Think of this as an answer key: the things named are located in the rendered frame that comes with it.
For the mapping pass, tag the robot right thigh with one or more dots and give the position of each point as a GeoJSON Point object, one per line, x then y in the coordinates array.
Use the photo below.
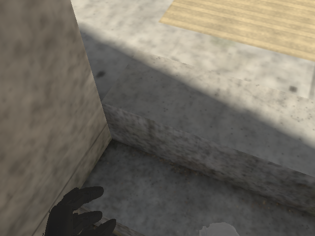
{"type": "Point", "coordinates": [218, 229]}

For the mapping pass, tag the robot left hand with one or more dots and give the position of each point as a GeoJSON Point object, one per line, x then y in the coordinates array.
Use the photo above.
{"type": "Point", "coordinates": [63, 222]}

